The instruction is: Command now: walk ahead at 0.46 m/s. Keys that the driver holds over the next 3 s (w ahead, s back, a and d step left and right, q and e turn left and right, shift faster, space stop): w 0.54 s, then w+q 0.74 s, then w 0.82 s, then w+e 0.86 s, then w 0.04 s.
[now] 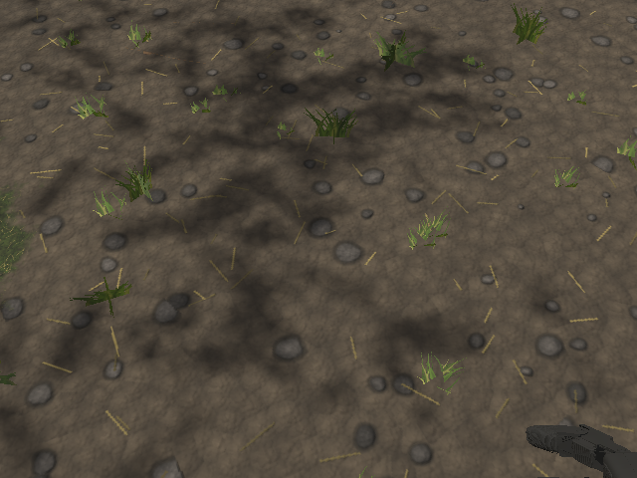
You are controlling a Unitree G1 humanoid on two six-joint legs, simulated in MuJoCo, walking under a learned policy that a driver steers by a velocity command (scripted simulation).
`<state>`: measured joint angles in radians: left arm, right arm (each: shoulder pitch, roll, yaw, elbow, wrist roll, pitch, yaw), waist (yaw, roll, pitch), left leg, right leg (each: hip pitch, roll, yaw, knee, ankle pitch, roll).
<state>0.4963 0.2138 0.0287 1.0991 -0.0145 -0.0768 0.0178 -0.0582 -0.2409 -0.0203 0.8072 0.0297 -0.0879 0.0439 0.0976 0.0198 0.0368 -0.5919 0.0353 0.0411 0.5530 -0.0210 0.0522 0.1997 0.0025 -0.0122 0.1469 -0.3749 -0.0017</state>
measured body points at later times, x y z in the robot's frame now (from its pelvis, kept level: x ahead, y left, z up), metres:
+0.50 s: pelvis +0.28 +0.02 +0.02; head +0.30 +0.02 +0.46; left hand +0.48 +0.26 -0.09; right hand +0.25 -0.24 -0.13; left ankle +0.18 +0.12 -0.73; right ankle +0.48 -0.13 -0.68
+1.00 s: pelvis +0.57 -0.01 +0.01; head +0.58 +0.00 +0.46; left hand +0.53 +0.26 -0.12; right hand +0.77 -0.23 -0.10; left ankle +0.71 +0.18 -0.67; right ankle +0.49 -0.12 -0.73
